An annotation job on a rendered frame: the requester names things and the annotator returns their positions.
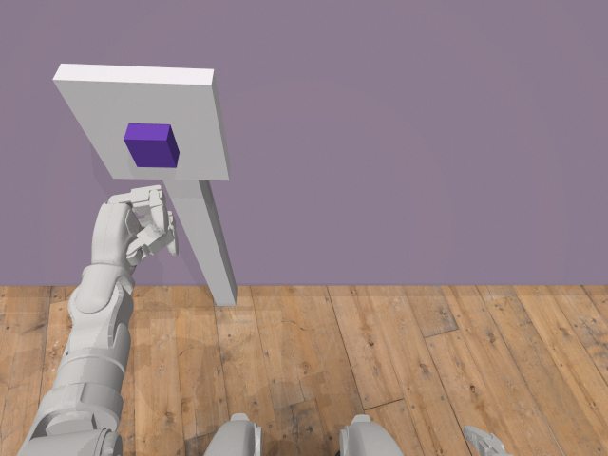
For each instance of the left robot upper arm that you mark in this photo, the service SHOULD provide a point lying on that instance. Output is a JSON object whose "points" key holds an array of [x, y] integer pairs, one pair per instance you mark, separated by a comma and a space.
{"points": [[95, 442]]}

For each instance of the left robot hand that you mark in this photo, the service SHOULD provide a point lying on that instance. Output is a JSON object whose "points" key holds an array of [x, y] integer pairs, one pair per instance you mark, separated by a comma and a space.
{"points": [[117, 227]]}

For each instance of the robot left forearm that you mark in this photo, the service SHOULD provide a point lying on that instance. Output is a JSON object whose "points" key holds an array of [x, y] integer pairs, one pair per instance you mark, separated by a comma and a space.
{"points": [[86, 393]]}

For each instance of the right robot thigh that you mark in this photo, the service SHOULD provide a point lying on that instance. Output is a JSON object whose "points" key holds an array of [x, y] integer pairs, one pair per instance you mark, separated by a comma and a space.
{"points": [[367, 439]]}

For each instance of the right robot hand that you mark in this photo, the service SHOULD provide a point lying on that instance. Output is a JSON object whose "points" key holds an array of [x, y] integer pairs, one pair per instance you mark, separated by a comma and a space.
{"points": [[488, 445]]}

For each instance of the button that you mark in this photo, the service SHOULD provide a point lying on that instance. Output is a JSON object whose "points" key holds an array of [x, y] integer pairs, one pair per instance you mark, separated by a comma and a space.
{"points": [[152, 145]]}

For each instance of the left robot shin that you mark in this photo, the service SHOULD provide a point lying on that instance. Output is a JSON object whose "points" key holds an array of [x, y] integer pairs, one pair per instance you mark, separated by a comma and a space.
{"points": [[239, 416]]}

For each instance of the panel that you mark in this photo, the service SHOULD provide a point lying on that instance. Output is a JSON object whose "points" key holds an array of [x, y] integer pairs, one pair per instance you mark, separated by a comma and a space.
{"points": [[105, 99]]}

